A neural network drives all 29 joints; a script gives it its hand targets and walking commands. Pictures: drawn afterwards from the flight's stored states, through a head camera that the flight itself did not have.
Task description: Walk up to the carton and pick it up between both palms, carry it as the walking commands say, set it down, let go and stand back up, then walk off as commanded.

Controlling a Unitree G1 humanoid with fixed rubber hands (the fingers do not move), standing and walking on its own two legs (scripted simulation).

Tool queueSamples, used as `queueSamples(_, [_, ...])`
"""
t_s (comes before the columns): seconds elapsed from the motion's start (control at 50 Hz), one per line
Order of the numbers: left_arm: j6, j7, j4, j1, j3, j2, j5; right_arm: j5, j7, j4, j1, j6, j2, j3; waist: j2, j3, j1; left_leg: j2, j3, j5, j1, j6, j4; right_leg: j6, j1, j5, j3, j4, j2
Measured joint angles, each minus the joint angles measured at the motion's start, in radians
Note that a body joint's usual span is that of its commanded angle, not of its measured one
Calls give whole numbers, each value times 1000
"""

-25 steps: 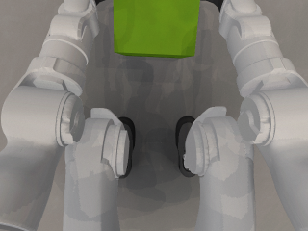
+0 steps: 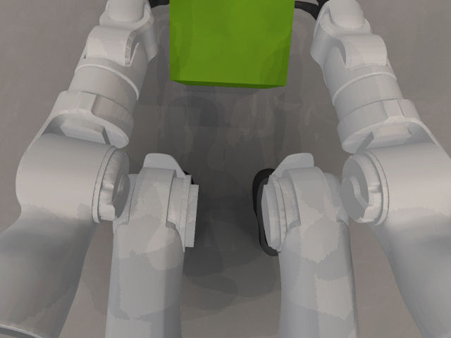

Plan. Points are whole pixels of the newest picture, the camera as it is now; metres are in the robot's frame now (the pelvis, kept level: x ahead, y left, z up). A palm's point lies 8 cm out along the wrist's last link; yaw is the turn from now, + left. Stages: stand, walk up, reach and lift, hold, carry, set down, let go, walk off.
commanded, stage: reach and lift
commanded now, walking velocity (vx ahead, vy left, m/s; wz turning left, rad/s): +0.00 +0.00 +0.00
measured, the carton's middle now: out of the picture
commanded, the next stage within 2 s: none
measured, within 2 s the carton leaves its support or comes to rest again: neither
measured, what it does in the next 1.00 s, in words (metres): rises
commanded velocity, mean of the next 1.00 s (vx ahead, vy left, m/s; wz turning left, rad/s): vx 0.00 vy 0.00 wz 0.00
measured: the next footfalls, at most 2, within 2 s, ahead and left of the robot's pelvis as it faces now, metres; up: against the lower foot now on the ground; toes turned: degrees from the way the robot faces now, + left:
none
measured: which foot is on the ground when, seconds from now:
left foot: down 0.00-1.00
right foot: down 0.00-1.00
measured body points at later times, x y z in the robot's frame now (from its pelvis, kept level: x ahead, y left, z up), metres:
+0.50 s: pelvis -0.01 +0.00 +0.03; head +0.36 +0.00 +0.28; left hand +0.55 +0.12 -0.13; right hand +0.55 -0.13 -0.13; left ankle +0.12 +0.11 -0.32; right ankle +0.12 -0.11 -0.32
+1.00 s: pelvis -0.03 -0.01 +0.07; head +0.32 -0.01 +0.34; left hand +0.53 +0.11 -0.07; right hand +0.53 -0.13 -0.07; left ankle +0.12 +0.11 -0.32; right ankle +0.12 -0.11 -0.32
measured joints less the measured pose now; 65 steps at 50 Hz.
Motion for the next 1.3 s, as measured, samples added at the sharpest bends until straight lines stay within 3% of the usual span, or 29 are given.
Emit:
queueSamples(0.14, [24,16,-14,-38,112,-27,94,-74,-6,-32,-29,33,15,-76,-4,-3,1,-5,-6,51,5,-11,-50,-2,0,53,4,-46,4])
queueSamples(0.32, [79,84,-117,-41,197,-66,175,-165,-9,-143,-40,100,52,-156,-3,-2,-1,-2,-2,61,18,-9,-99,2,9,67,16,-93,11])
queueSamples(0.48, [109,129,-211,-10,167,-95,169,-175,-78,-238,-1,125,71,-147,4,0,0,-6,2,38,54,-2,-126,9,46,40,30,-118,16])
queueSamples(0.56, [103,163,-244,16,156,-119,160,-165,-170,-267,22,116,96,-144,5,-1,1,-9,1,30,78,-2,-136,13,71,32,34,-129,20])
queueSamples(0.76, [143,184,-334,91,142,-142,140,-130,-171,-339,96,138,115,-147,13,2,9,-10,-7,49,137,-8,-179,12,126,57,36,-173,26])
queueSamples(0.88, [144,144,-288,65,227,-157,207,-199,-160,-288,62,145,132,-189,2,-2,7,-11,-12,72,176,-17,-217,5,160,82,38,-207,28])
queueSamples(1.0, [158,130,-333,74,245,-168,236,-216,-157,-338,71,160,147,-204,-2,-2,3,-14,-23,81,201,-26,-241,-2,185,92,31,-232,27])
queueSamples(1.2, [196,114,-389,118,263,-189,264,-251,-149,-393,114,198,177,-219,-4,-2,3,-7,-19,71,273,-23,-288,-2,250,87,44,-276,37])
queueSamples(1.3, [211,131,-449,162,230,-196,233,-218,-156,-456,160,216,177,-188,0,0,8,-8,-21,66,314,-20,-319,-1,293,82,49,-307,38])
